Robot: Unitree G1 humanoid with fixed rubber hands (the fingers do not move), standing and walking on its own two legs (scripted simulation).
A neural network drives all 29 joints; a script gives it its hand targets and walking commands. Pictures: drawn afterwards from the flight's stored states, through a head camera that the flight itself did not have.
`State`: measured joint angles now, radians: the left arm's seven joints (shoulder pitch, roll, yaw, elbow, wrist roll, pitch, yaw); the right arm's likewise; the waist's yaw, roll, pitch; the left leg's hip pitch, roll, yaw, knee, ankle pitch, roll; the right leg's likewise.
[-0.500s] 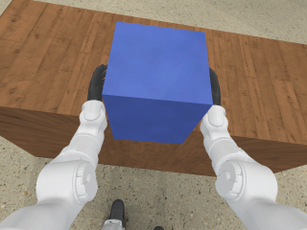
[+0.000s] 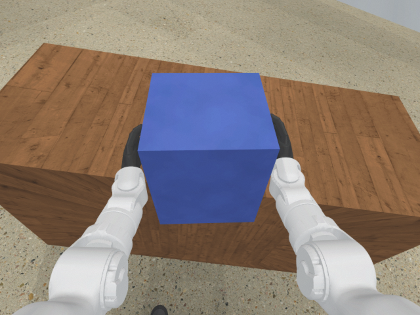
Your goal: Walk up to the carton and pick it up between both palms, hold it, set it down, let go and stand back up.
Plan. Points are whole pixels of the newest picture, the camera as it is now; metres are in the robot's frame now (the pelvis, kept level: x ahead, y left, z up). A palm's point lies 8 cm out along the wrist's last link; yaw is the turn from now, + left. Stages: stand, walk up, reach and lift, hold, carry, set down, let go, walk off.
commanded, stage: reach and lift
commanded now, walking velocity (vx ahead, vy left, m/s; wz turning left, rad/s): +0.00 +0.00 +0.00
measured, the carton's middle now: (206, 152) +0.43 +0.03 +0.04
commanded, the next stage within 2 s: hold in 1.38 s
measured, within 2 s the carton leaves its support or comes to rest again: neither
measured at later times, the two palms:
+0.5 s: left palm (102, 102) +0.37 +0.20 +0.20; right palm (312, 107) +0.39 -0.10 +0.23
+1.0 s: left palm (90, 93) +0.38 +0.21 +0.22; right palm (306, 85) +0.40 -0.09 +0.26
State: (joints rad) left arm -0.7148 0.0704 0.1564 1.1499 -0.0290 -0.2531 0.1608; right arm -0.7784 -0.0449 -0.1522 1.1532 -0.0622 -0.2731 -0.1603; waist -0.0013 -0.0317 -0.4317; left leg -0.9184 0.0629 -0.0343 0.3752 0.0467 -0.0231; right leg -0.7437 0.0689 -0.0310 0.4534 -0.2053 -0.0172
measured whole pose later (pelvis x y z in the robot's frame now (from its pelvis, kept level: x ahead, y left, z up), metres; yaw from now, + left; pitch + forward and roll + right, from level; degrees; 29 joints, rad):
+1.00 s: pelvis -0.01 +0.01 +0.02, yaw +2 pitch +5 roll -3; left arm -0.86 0.10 0.20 0.74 0.07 0.48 0.14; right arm -0.97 -0.08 -0.17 1.02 0.07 0.21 -0.15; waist 0.00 -0.06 -0.28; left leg -0.46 0.03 -0.03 0.38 -0.01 -0.01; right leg -0.25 0.04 -0.02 0.40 -0.23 0.00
